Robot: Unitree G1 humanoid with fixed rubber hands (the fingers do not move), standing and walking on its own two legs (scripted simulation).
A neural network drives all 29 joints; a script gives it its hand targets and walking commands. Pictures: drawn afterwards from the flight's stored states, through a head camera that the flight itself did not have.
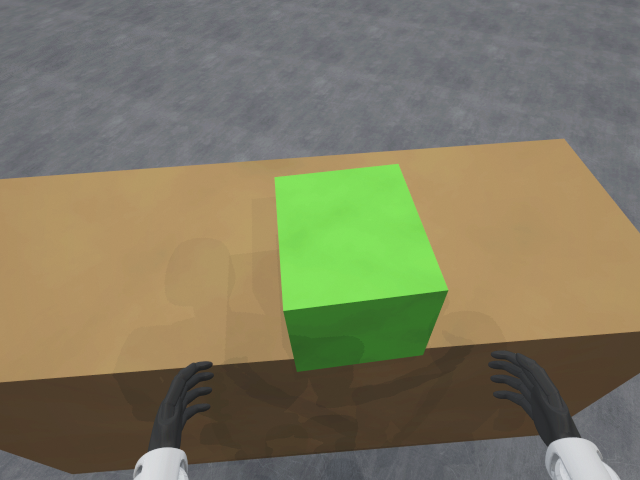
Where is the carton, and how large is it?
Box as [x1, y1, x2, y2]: [275, 164, 447, 371]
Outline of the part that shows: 398,164 275,177 283,311 297,371 412,356 423,353 447,292 447,288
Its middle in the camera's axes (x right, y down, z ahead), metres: +0.04 +0.03 +0.60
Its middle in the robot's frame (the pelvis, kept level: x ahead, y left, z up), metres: +0.43 -0.02 -0.01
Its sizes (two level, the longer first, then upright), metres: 0.240 0.197 0.184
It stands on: a pedestal, 0.67 m high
